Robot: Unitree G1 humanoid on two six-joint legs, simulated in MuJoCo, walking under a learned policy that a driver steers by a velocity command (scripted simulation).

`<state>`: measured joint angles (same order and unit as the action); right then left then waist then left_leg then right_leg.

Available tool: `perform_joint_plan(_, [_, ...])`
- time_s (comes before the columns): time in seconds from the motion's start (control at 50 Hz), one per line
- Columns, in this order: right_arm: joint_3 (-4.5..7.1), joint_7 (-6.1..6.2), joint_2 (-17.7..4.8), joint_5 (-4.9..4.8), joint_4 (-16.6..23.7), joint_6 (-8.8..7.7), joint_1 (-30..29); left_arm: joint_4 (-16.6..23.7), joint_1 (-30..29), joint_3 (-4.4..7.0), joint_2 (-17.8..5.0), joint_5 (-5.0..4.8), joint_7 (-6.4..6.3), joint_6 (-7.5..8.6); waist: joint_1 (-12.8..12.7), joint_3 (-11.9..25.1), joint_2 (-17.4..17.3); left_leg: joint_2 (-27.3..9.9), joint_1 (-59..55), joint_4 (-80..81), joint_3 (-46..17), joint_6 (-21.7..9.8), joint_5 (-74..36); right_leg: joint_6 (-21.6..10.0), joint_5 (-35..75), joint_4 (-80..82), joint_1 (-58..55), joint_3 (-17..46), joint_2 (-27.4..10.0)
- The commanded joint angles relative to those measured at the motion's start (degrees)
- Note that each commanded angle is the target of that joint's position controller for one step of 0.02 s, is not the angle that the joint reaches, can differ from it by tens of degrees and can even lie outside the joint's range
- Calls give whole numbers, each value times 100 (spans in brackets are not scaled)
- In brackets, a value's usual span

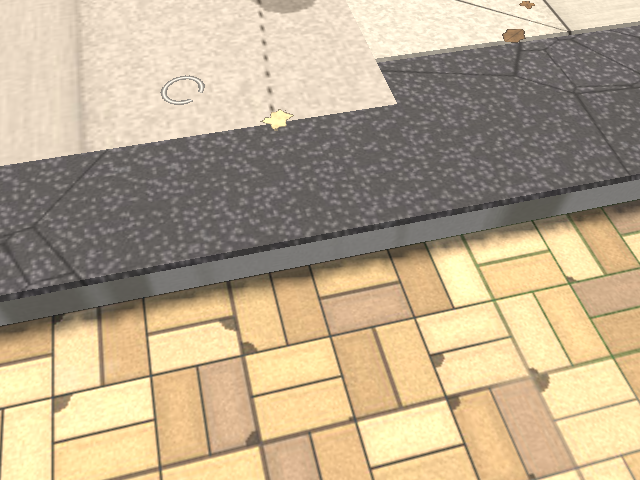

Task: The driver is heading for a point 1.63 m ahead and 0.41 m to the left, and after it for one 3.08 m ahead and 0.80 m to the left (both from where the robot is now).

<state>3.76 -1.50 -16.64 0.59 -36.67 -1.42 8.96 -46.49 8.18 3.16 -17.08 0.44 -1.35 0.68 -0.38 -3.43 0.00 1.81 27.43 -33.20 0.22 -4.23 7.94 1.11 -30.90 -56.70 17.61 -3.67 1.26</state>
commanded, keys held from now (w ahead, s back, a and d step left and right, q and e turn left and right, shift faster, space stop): q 0.50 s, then no key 0.50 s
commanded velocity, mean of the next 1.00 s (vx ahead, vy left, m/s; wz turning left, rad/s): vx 0.02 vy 0.00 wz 0.40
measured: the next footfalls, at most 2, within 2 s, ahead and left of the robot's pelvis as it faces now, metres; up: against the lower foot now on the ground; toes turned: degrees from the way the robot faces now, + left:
right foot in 0.36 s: +0.12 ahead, -0.15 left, +0.00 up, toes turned +18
left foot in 0.76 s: +0.01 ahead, +0.09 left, +0.00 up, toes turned +22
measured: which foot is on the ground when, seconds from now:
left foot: down 0.00-0.36, up 0.38-0.74, down 0.76-1.00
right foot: up 0.00-0.34, down 0.36-0.76, up 0.78-0.98, down 1.00-1.00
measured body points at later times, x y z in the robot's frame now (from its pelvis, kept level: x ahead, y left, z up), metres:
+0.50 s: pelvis +0.04 -0.05 +0.02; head +0.07 -0.07 +0.46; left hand +0.07 +0.26 -0.08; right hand +0.28 -0.29 -0.08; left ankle +0.02 +0.08 -0.65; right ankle +0.08 -0.16 -0.72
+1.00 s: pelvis +0.02 -0.02 +0.01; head +0.03 -0.01 +0.46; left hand +0.00 +0.28 -0.11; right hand +0.28 -0.16 -0.08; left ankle -0.03 +0.08 -0.72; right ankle +0.08 -0.15 -0.72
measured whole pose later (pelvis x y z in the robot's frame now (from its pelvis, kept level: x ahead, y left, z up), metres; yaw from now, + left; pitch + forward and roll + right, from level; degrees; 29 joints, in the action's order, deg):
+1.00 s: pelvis +0.02 -0.02 +0.01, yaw +24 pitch +0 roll +1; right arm 1.1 0.3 -12.0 0.8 -38.6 0.7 7.5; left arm -47.3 11.2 2.7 -17.0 0.6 -0.6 -0.8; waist -1.8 -1.4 2.2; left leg 2.8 12.7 -28.4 -1.3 -1.2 15.2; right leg 4.2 -15.3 -32.4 14.6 0.8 -3.7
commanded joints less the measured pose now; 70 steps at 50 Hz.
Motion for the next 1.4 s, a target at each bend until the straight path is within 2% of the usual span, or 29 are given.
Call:
perform_joint_plan(0.02, [290,103,-932,-78,457,-10,491,492,104,117,-688,-89,89,72,230,1722,-348,-1831,-2934,1040,-2619,-1506,-2842,89,-141,-1944,2031,993,-71])
perform_joint_plan(0.04, [249,129,-812,-142,483,42,278,470,-26,125,-645,-36,33,13,133,1317,-16,-1618,-2337,1196,-2352,-1249,-2157,111,150,-1474,1989,955,-228])
perform_joint_plan(0.08, [253,181,-841,-77,562,137,46,500,-8,136,-599,-19,-9,-87,-87,1022,-342,-1214,-1455,1437,-2072,-1029,-1491,165,515,-603,1381,821,-183])
perform_joint_plan(0.12, [307,237,-933,-17,603,180,76,446,108,105,-458,-37,-32,-100,-89,1087,-592,-1092,-1311,1469,-2002,-1024,-1466,274,614,59,1082,754,-45])
perform_joint_plan(0.22, [369,348,-1035,-57,659,274,54,465,-47,105,-445,-49,-34,-108,46,1165,-800,-943,-1059,1535,-2293,-846,-9,334,1136,1037,633,863,50])
perform_joint_plan(0.3, [368,339,-995,-74,697,354,47,510,-55,156,-506,-83,44,0,97,1030,-1006,-893,-1152,1462,-2756,-696,550,171,1141,1889,376,876,106])
perform_joint_plan(0.34, [359,359,-962,-148,722,406,-48,402,293,207,-522,-86,95,64,-108,999,-991,-700,-972,1219,-2750,-483,577,-18,1713,2997,-277,732,103])
perform_joint_plan(0.36, [320,368,-829,-167,715,414,77,363,483,288,-751,-29,83,69,-123,1004,-706,-431,-587,842,-2523,-226,1036,-222,1891,3478,-811,1045,-398])
perform_joint_plan(0.38, [251,354,-541,-142,774,411,228,420,473,391,-1248,97,47,26,63,900,621,283,368,-457,-1561,128,2122,-791,1933,3928,-1245,2356,-1692])
perform_joint_plan(0.4, [347,333,-826,-129,924,324,118,464,309,417,-1341,280,63,25,72,626,1748,645,934,-1835,-882,393,2747,-1578,2513,4271,-642,3508,-2467])
perform_joint_plan(0.42, [461,313,-1168,-85,765,299,280,682,-115,323,-1003,255,21,55,176,571,1206,318,845,-2751,-1068,528,2387,-1604,2717,4165,-524,3126,-2367])
perform_joint_plan(0.44, [500,302,-1193,-112,579,336,443,750,-410,262,-733,154,-21,54,286,519,857,291,792,-3110,-977,605,2017,-1305,2784,4017,-486,2449,-1967])
perform_joint_plan(0.48, [430,326,-884,-101,412,450,621,802,-486,195,-567,-7,-76,25,232,432,701,225,979,-3765,-827,806,1565,-1119,3018,3883,-713,1762,-1604])
perform_joint_plan(0.58, [222,295,-474,-151,711,424,-57,658,201,229,-737,31,-118,-101,-231,555,931,-17,841,-2555,-452,1018,1507,-1361,3646,3784,-1475,1260,-1532])
perform_joint_plan(0.68, [140,225,-455,-127,682,411,-16,596,157,300,-998,-95,10,-130,-247,713,1167,-107,-560,-679,24,858,1613,-1413,4109,3589,-1205,1142,-1678])
perform_joint_plan(0.74, [146,203,-456,-96,424,402,425,420,255,210,-816,-230,39,-108,34,666,899,-31,-1840,1519,94,457,-72,-986,3872,3188,-757,962,-1460])
perform_joint_plan(0.76, [172,239,-677,-74,459,408,482,357,479,128,-601,-110,76,-44,-45,935,413,-550,-2705,1479,-567,283,-1012,-533,3086,2864,-253,744,-1228])
perform_joint_plan(0.78, [236,317,-1137,-9,555,449,467,461,615,-13,-227,199,165,53,-283,1190,-1113,-1717,-3352,1036,-1746,-195,-3017,-13,990,1967,617,185,-661])
perform_joint_plan(0.8, [121,254,-747,123,516,369,240,569,152,3,-311,93,106,53,-4,1102,-1392,-2040,-2384,1229,-1960,-924,-2246,187,-15,1842,577,347,-525])
perform_joint_plan(0.82, [57,199,-537,155,538,268,13,555,-37,67,-579,16,69,15,36,821,-1066,-1760,-2138,1395,-1812,-943,-1580,268,48,1554,494,439,-578])
perform_joint_plan(0.84, [23,198,-443,157,447,192,-111,511,-87,83,-559,-11,53,-20,13,730,-1087,-1567,-2069,1431,-1644,-786,-1308,288,209,1491,552,476,-558])
perform_joint_plan(0.88, [38,201,-565,69,368,103,-290,366,121,123,-598,26,13,-117,-32,569,-1050,-1455,-1874,1386,-1476,-689,-1561,380,427,1335,442,580,-584])
perform_joint_plan(0.94, [-28,203,-394,41,225,113,-390,231,339,55,-374,-22,58,-106,-118,641,-836,-1265,-1719,1218,-1208,-635,-1762,392,839,1794,-44,475,-526])
perform_joint_plan(0.98, [-66,190,-298,-13,102,146,-403,166,397,7,-288,12,84,-69,-211,634,-677,-1062,-1607,1091,-1072,-428,-1264,320,2088,2943,-601,396,-470])
perform_joint_plan(1.02, [-72,164,-264,65,-68,119,-41,217,347,43,-659,78,78,-60,19,566,-156,-647,-1435,990,-909,-17,122,137,3406,3249,-979,720,-752])
perform_joint_plan(1.04, [-52,161,-278,83,-74,133,123,93,261,128,-943,-15,73,-66,248,388,406,-414,-1446,1111,-688,126,423,-79,2737,3057,-634,622,-678])
perform_joint_plan(1.08, [-31,210,-372,45,-134,167,-208,44,238,45,-545,13,87,-30,5,242,254,-339,-1594,897,-549,234,546,-123,2053,3281,-321,650,-599])
perform_joint_plan(1.12, [-37,258,-300,30,-202,217,-202,-21,206,12,-460,36,66,28,-5,260,305,-356,-1573,866,-556,224,278,-47,2173,3321,-400,626,-562])
perform_joint_plan(1.4, [1,334,-276,-14,-1105,159,176,-542,335,-52,-358,-5,-48,25,-48,236,-56,-317,-1566,915,-447,361,-3,-90,2082,3293,-577,517,-434])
